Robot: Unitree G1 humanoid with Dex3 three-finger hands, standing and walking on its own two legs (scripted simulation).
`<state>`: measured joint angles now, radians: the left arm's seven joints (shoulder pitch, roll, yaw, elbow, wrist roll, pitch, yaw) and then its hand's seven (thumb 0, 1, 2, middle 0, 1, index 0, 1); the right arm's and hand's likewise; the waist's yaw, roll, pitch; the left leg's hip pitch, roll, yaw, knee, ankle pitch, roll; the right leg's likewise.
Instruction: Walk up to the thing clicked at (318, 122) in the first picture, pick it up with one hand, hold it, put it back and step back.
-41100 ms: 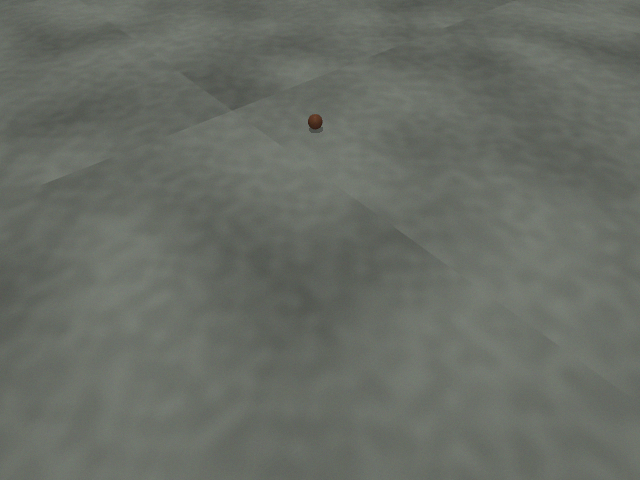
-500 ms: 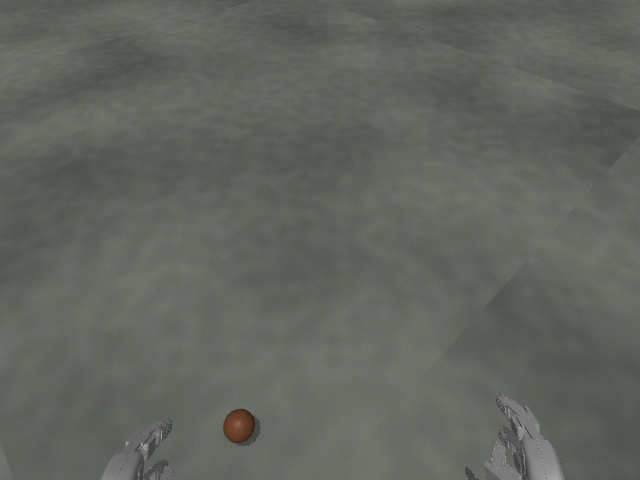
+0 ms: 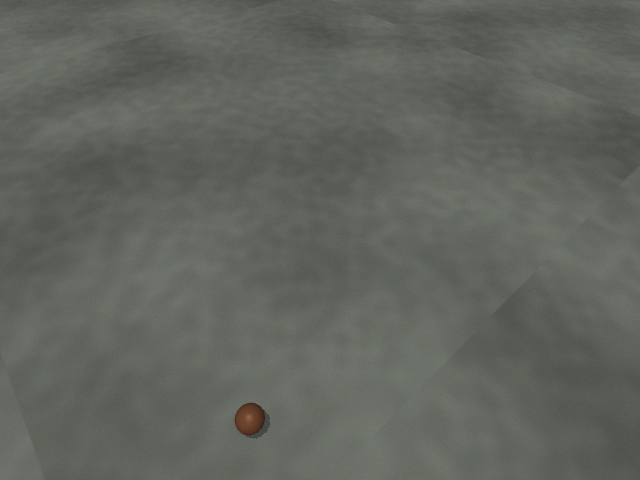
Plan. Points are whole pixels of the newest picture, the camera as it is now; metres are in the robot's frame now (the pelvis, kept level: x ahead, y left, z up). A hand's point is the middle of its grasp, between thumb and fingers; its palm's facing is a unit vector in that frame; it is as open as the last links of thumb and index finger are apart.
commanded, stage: stand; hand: left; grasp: from above
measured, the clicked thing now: (249, 418) +0.43 +0.23 -0.71
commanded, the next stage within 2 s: none
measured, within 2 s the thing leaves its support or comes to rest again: neither
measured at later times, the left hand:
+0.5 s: hand out of the picture +0.03 +0.23 -0.14, palm faces +0.04 -0.94 -0.33, open 7.3 cm
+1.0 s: hand out of the picture +0.07 +0.23 -0.14, palm faces +0.01 -0.94 -0.33, open 7.3 cm
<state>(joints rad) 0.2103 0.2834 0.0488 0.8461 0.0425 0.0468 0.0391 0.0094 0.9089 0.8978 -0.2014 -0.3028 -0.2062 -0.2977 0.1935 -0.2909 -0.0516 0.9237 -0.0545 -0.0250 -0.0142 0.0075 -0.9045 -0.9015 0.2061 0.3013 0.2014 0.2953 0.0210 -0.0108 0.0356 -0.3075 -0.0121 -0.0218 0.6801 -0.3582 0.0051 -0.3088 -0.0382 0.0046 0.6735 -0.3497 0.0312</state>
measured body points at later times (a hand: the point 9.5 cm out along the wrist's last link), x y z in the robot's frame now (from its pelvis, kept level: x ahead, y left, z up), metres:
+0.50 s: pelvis -0.01 +0.00 +0.02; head -0.01 -0.01 +0.47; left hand +0.03 +0.28 -0.12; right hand +0.06 -0.28 -0.12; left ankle +0.00 +0.12 -0.72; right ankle +0.01 -0.14 -0.72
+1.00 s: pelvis +0.00 -0.01 +0.03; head +0.01 -0.02 +0.48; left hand +0.07 +0.27 -0.11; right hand +0.07 -0.30 -0.12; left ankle +0.00 +0.12 -0.72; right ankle +0.01 -0.14 -0.72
